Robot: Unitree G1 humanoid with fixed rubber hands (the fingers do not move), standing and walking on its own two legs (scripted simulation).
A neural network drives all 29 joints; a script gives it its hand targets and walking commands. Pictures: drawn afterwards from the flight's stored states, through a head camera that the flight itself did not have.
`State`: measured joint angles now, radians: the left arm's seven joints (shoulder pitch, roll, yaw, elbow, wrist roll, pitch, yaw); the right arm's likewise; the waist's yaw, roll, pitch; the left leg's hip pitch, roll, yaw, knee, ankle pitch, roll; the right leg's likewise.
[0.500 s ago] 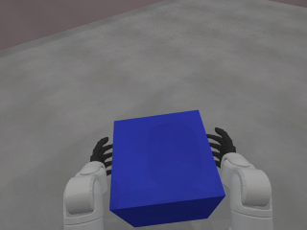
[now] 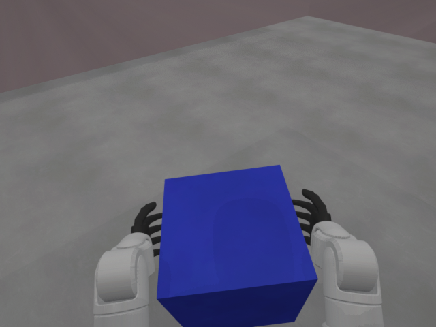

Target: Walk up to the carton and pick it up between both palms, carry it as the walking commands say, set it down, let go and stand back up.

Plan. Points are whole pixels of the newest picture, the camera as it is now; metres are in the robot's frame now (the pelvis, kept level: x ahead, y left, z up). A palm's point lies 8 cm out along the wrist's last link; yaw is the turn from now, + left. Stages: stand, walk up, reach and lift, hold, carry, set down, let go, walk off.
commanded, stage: carry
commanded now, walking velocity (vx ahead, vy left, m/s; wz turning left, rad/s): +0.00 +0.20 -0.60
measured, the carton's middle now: (232, 253) +0.28 +0.00 +0.02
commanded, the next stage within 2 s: none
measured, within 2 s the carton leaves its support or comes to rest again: neither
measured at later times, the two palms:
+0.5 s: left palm (164, 246) +0.27 +0.12 +0.07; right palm (338, 243) +0.26 -0.18 +0.08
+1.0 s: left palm (172, 243) +0.28 +0.11 +0.06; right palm (340, 240) +0.27 -0.19 +0.07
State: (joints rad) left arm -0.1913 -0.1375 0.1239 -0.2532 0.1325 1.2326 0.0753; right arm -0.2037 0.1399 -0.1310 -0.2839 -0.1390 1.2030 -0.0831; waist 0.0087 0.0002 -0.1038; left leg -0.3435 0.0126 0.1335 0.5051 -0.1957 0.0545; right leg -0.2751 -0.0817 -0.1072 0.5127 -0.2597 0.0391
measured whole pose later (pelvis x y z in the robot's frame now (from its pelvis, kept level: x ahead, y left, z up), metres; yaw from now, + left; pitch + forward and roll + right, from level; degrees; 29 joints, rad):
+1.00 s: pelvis +0.00 -0.03 +0.00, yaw -3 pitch +2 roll +0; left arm -0.17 -0.13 0.14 -0.10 0.16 1.01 0.05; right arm -0.20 0.14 -0.13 -0.10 -0.16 0.98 -0.06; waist 0.00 0.00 -0.07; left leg -0.35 0.08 0.17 0.54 -0.22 0.01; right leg -0.30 -0.03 -0.08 0.55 -0.28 -0.01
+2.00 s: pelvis +0.01 -0.03 +0.00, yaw -3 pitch +1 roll +0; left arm -0.14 -0.13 0.14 -0.04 0.15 0.93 0.05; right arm -0.18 0.14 -0.12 -0.04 -0.17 0.91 -0.06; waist 0.00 0.00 -0.07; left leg -0.30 0.08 0.17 0.53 -0.26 0.00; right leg -0.26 -0.03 -0.08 0.54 -0.30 -0.02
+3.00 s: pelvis +0.54 -0.09 -0.01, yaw -6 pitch +2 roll +3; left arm -0.17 -0.13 0.15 -0.32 0.12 1.24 0.07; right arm -0.22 0.14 -0.10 -0.29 -0.12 1.20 -0.11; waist -0.05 -0.04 -0.02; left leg -0.42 0.00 0.28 0.53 -0.15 0.10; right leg -0.06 -0.02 -0.08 1.00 -0.40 -0.05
